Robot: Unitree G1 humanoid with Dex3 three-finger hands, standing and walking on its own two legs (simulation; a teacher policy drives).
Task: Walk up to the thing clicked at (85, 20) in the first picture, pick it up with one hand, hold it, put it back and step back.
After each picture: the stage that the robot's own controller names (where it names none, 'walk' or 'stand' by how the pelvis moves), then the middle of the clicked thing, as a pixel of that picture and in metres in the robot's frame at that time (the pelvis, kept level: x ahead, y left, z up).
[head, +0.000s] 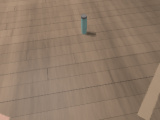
stand; (83, 24) +1.65 -0.01 -0.66
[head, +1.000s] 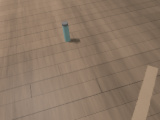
walk; (66, 31) +1.51 +0.20 -0.63
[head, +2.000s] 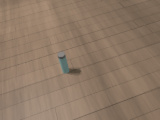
walk; (63, 63) +1.00 +0.27 -0.64
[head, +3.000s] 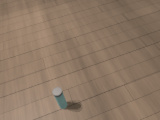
walk; (60, 98) +0.61 +0.25 -0.64
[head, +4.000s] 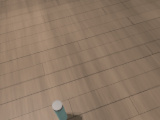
stand; (60, 111) +0.48 +0.23 -0.63
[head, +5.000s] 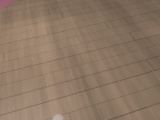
stand; out of the picture +0.44 +0.21 -0.66
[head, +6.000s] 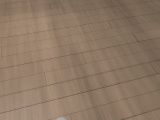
walk; out of the picture +0.40 +0.14 -0.65
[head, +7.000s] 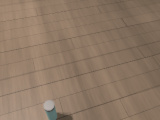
stand; (51, 111) +0.45 +0.20 -0.64
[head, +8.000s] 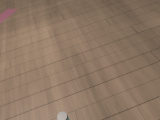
walk; out of the picture +0.46 +0.26 -0.63
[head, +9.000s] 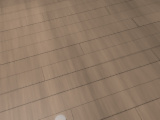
stand; out of the picture +0.35 +0.17 -0.63
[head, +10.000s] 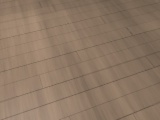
stand; out of the picture +0.35 +0.14 -0.63
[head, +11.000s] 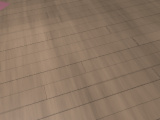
stand; out of the picture +0.30 +0.16 -0.66
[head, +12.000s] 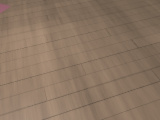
stand; out of the picture +0.31 +0.16 -0.66
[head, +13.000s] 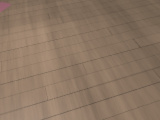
stand; out of the picture +0.30 +0.15 -0.66
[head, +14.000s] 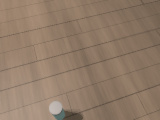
go down; (57, 111) +0.34 +0.15 -0.52
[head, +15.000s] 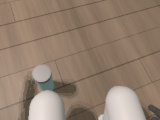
go down; (45, 80) +0.40 +0.16 -0.29
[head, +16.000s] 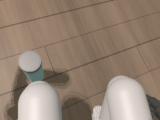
close in; (33, 69) +0.40 +0.17 -0.23
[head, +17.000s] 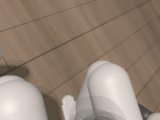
close; out of the picture +0.39 +0.21 -0.16
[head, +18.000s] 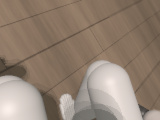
lift; out of the picture +0.38 +0.21 -0.16
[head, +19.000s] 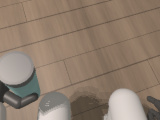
lift; (24, 83) +0.32 +0.19 -0.01
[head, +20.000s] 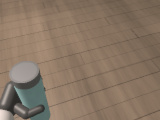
hold; (34, 97) +0.30 +0.17 +0.04
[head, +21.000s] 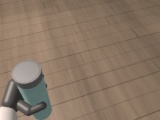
hold; (36, 94) +0.31 +0.17 +0.04
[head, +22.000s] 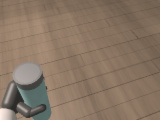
hold; (36, 96) +0.30 +0.17 +0.04
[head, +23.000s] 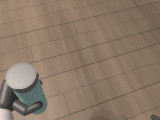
crouch; (31, 93) +0.32 +0.17 -0.02
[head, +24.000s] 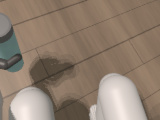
lower; (6, 48) +0.45 +0.20 -0.07
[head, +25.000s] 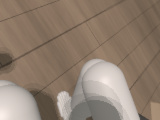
lower; out of the picture +0.42 +0.24 -0.17
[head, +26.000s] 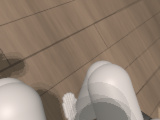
lower; out of the picture +0.39 +0.23 -0.16
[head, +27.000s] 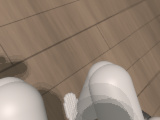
lower; out of the picture +0.38 +0.23 -0.17
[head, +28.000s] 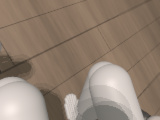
lower; out of the picture +0.39 +0.22 -0.16
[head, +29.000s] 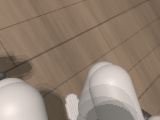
open; out of the picture +0.39 +0.22 -0.17
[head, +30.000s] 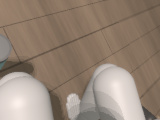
stand; out of the picture +0.38 +0.22 -0.18
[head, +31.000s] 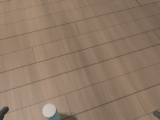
stand; (52, 114) +0.34 +0.17 -0.50
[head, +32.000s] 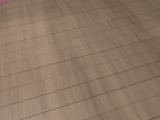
stand; out of the picture +0.31 +0.16 -0.60
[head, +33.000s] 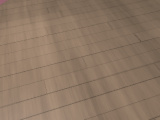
stand; out of the picture +0.32 +0.16 -0.60
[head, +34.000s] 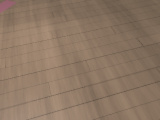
stand; out of the picture +0.33 +0.16 -0.64
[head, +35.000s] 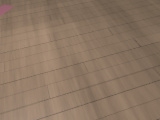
stand; out of the picture +0.32 +0.18 -0.66
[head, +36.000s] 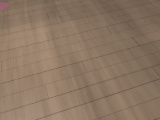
stand; out of the picture +0.31 +0.17 -0.66
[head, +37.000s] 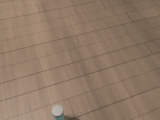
walk; (58, 115) +0.39 +0.14 -0.63
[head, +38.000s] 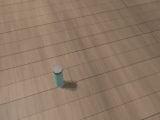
walk; (58, 77) +0.69 +0.19 -0.64
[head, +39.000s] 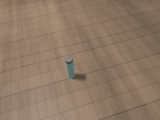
stand; (70, 67) +0.97 +0.19 -0.64
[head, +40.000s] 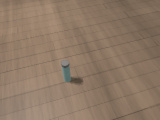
stand; (66, 71) +0.92 +0.18 -0.66
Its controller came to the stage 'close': yes
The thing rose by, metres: 0.68
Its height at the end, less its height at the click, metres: +0.00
